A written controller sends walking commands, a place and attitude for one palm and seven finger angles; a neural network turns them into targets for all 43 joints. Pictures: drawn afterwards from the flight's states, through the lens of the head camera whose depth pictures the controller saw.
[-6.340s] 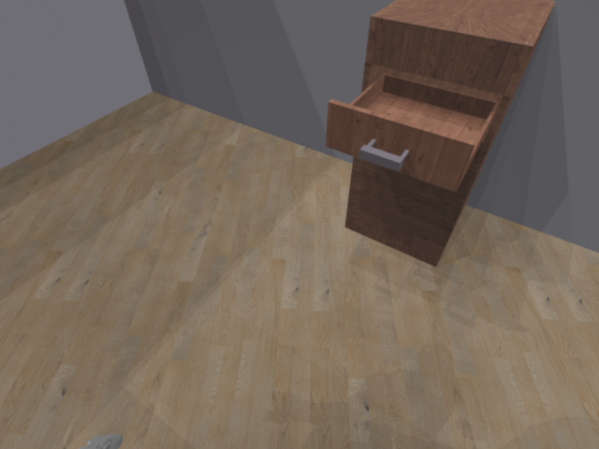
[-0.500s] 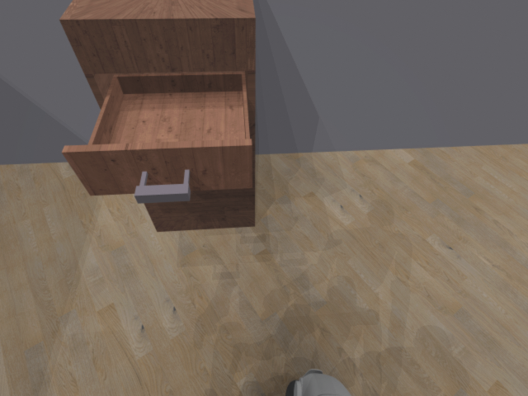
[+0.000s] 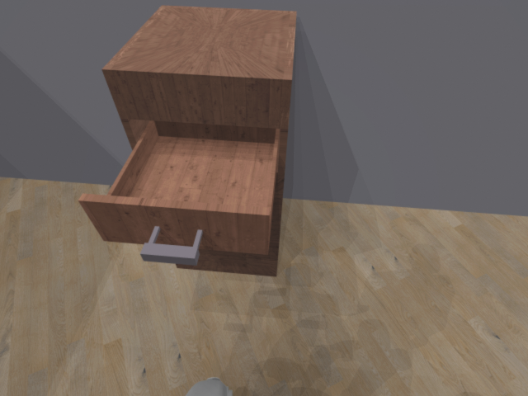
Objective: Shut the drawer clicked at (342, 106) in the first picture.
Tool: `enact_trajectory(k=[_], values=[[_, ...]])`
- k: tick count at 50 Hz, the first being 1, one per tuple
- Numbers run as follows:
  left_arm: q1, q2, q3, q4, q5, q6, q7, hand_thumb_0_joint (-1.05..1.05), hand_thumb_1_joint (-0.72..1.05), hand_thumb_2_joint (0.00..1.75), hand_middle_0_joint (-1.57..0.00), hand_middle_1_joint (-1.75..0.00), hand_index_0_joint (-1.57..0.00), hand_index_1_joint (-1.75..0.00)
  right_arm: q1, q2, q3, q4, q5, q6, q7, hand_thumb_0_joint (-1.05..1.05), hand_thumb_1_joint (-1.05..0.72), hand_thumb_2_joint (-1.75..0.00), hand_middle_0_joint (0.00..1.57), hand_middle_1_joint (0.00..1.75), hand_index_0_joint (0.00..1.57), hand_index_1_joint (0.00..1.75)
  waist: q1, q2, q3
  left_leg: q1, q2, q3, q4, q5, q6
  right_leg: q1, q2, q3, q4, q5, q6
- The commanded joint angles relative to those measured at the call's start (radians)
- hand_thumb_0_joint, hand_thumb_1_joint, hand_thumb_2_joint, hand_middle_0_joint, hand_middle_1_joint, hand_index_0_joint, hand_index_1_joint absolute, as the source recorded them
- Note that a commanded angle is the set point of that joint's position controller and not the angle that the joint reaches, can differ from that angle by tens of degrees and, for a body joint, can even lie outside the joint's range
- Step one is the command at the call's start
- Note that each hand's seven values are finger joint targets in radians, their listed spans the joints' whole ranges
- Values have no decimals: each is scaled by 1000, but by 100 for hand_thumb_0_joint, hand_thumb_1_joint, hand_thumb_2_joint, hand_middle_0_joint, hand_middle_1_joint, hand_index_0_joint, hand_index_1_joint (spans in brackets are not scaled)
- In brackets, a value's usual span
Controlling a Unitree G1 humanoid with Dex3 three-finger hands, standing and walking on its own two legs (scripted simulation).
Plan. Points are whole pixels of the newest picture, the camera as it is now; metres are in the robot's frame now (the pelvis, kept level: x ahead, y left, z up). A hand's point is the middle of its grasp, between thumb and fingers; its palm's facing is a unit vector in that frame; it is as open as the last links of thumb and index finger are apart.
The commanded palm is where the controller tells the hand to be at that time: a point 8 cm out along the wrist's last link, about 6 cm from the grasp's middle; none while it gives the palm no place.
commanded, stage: come to a stop and stand still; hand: left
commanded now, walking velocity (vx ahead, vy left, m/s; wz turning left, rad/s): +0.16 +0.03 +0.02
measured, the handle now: (174, 243) +0.40 +0.24 -0.08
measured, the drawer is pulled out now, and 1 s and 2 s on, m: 0.28 0.28 0.28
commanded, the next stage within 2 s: look again from close up in 1.50 s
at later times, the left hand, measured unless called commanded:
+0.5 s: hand out of the picture +0.08 +0.21 -0.18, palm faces +0.07 -0.97 -0.22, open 7.4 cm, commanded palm none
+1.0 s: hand out of the picture +0.01 +0.13 -0.18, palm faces +0.07 -0.98 -0.18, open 7.2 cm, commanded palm none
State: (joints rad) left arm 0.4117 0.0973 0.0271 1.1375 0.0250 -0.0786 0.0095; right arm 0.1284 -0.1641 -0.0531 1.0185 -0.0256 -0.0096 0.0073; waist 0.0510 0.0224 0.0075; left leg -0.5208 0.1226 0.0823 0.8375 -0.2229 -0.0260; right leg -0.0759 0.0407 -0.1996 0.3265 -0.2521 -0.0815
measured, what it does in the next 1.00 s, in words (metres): steps on the spot: left foot, then right foot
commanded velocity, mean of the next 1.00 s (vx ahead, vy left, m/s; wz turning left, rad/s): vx -0.06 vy -0.03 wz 0.00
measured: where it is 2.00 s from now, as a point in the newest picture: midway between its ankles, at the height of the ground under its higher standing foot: outside the picture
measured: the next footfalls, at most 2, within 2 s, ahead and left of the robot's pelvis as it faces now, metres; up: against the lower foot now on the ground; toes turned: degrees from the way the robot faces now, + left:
left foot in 0.16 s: +0.13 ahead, +0.13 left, +0.00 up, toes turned +8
right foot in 0.60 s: +0.05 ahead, -0.14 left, +0.00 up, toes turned -5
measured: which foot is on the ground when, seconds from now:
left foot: up 0.00-0.14, down 0.16-0.62, up 0.64-0.84, down 0.86-1.00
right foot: down 0.00-0.16, up 0.18-0.58, down 0.60-1.00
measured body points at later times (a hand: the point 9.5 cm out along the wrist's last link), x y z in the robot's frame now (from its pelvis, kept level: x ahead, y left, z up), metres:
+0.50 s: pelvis +0.04 +0.01 -0.01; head +0.06 +0.03 +0.44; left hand +0.08 +0.26 -0.16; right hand +0.12 -0.22 -0.15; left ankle +0.09 +0.13 -0.74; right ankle +0.02 -0.13 -0.70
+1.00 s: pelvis +0.00 -0.05 +0.00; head +0.00 -0.04 +0.45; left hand +0.01 +0.18 -0.16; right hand -0.04 -0.25 -0.16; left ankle -0.01 +0.09 -0.74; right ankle +0.01 -0.14 -0.74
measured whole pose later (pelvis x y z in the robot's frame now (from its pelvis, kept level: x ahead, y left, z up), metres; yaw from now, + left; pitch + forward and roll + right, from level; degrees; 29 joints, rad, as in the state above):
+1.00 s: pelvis +0.00 -0.05 +0.00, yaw +0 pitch -1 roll +0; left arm 0.25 0.16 0.03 1.11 0.00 0.00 0.03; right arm 0.32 -0.10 0.00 1.17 -0.01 0.01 -0.04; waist 0.01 -0.02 0.03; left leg -0.16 0.05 0.04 0.44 -0.25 -0.03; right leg -0.20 0.01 -0.09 0.43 -0.21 -0.04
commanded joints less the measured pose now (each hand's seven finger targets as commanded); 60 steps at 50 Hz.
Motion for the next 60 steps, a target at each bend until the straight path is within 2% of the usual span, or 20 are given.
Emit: enact_trajectory(k=[1, 3, 6, 7, 8, 9, 13, 20, 26, 28, 29, 30, 31, 33, 36, 40, 44, 47, 52, 60], values=[[108, 142, 22, 2, 2, -4, 16, 0, 90, 90, -20, -30, -20, -30, -46, -3, 7, -52, 6, -23, 3, 0, -90, -90, 20, 30, 20, 30, 4, -91, 78, -3, -29, 16, -116, -44, 14, 48, -329, 215, -81, 536, -90], [121, 143, 25, 14, 4, 4, 17, 0, 90, 90, -20, -30, -20, -30, -46, -3, 9, -49, 8, -31, -1, 0, -90, -90, 20, 30, 20, 30, 7, -126, 69, 63, -49, 30, -183, -68, 29, 62, -328, 212, -34, 592, -85], [86, 117, 18, 17, -7, 12, 22, 0, 90, 90, -20, -30, -20, -30, 141, -30, 11, 19, 4, -48, -26, 0, -90, -90, 20, 30, 20, 30, -74, -92, -42, 386, -69, 28, -405, 213, 51, 6, -231, 132, 223, 658, 0], [102, 79, 5, 13, -16, 15, 26, 0, 90, 90, -20, -30, -20, -30, 223, -88, 1, 41, -1, -55, -40, 0, -90, -90, 20, 30, 20, 30, -98, -7, -125, 610, 89, -113, -365, 616, 108, -163, -158, 92, 373, 433, 55], [137, 39, -12, 10, -28, 21, 32, 0, 90, 90, -20, -30, -20, -30, 268, -143, -1, 54, 10, -49, -49, 0, -90, -90, 20, 30, 20, 30, -87, 151, -192, 726, 297, -285, -351, 1128, 221, -286, -92, 85, 529, -201, 94], [144, 56, -7, 18, -22, 33, 43, 0, 90, 90, -20, -30, -20, -30, 239, -136, 10, 60, 20, -35, -58, 0, -90, -90, 20, 30, 20, 30, -68, 81, -164, 650, 330, -234, -382, 1255, 272, -270, -109, 167, 594, -400, 95], [84, 72, 9, 15, -7, 83, 44, 0, 90, 90, -20, -30, -20, -30, 83, -86, 24, 48, 20, -12, -72, 0, -90, -90, 20, 30, 20, 30, -32, 80, 53, 349, 237, -151, -500, 862, 211, -252, -141, 201, 580, -277, 111], [25, 88, 45, -81, 1, 132, 30, 0, 90, 90, -20, -30, -20, -30, 30, -127, -19, -15, 6, 9, -64, 0, -90, -90, 20, 30, 20, 30, -23, 106, -26, 282, 202, -110, -526, 483, 210, -302, -99, 201, 698, -176, 112], [-54, 106, 36, -130, -3, 111, 24, 0, 90, 90, -20, -30, -20, -30, 45, -147, -34, -19, -5, 21, -42, 0, -90, -90, 20, 30, 20, 30, -40, 194, -18, 256, 166, -147, -535, 115, 168, -197, -90, 149, 367, -155, 96], [-17, 129, 34, -113, 1, 96, 25, 0, 90, 90, -20, -30, -20, -30, 67, -141, -34, -12, 4, 23, -34, 0, -90, -90, 20, 30, 20, 30, -18, 109, -22, 202, 110, -121, -462, 34, 114, -75, -81, 136, 134, 16, 100], [-21, 162, 35, -115, 7, 87, 29, 0, 90, 90, -20, -30, -20, -30, 94, -103, -28, -11, 12, 24, -30, 0, -90, -90, 20, 30, 20, 30, -26, -18, -11, 168, 45, -75, -376, -36, 66, -53, -136, 213, 18, 52, 89], [-64, 229, 37, -128, 10, 76, 30, 0, 90, 90, -20, -30, -20, -30, 102, -42, -14, -27, 20, 31, -27, 0, -90, -90, 20, 30, 20, 30, -53, -232, 13, 132, -43, -1, -286, -168, 9, -127, -299, 407, -71, 34, 34], [-116, 263, 38, -151, 3, 79, 28, 0, 90, 90, -20, -30, -20, -30, 75, -45, -9, -43, 15, 40, -22, 0, -90, -90, 20, 30, 20, 30, -44, -264, 42, 169, -60, -19, -207, -240, 4, -252, -369, 448, -136, -30, -27], [-191, 237, 38, -162, 4, 79, 30, 0, 90, 90, -20, -30, -20, -30, 74, -58, -13, -32, 6, 51, -19, 0, -90, -90, 20, 30, 20, 30, -58, -291, 71, 185, -49, -59, -111, -212, 16, -319, -309, 410, -159, -159, -43], [-196, 189, 28, -150, -6, 75, 25, 0, 90, 90, -20, -30, -20, -30, 149, -52, -4, 25, 8, 41, -23, 0, -90, -90, 20, 30, 20, 30, -70, -218, 89, 177, -57, -60, -67, -133, 17, -252, -248, 311, -98, 0, -41], [-129, 168, 28, -116, -11, 69, 27, 0, 90, 90, -20, -30, -20, -30, 177, -31, 9, 50, 10, 29, -35, 0, -90, -90, 20, 30, 20, 30, -48, -140, 51, 226, -56, -55, -238, -123, 8, -152, -246, 311, -46, 125, -50], [-105, 130, 14, -82, -27, 64, 25, 0, 90, 90, -20, -30, -20, -30, 231, -48, 24, 99, 11, 0, -50, 0, -90, -90, 20, 30, 20, 30, -42, 15, 0, 368, 12, -137, -464, 193, 33, -134, -156, 253, 21, 157, 32], [-107, 137, 13, -51, -27, 67, 25, 0, 90, 90, -20, -30, -20, -30, 213, -40, 30, 118, 12, -7, -55, 0, -90, -90, 20, 30, 20, 30, -32, 97, -14, 333, 17, -125, -494, 183, 35, -51, -144, 222, 36, 187, 48], [-85, 127, 5, -24, -21, 72, 23, 0, 90, 90, -20, -30, -20, -30, 227, -23, 31, 119, 12, 5, -53, 0, -90, -90, 20, 30, 20, 30, -39, 9, 89, 285, -17, -102, -541, -24, 29, -97, -143, 248, -41, 23, 54], [-46, 107, 3, -15, -16, 67, 27, 0, 90, 90, -20, -30, -20, -30, 271, -14, 33, 121, 10, 8, -50, 0, -90, -90, 20, 30, 20, 30, -52, -60, 114, 312, -36, -82, -530, -48, 34, -179, -148, 267, -83, -92, 61]])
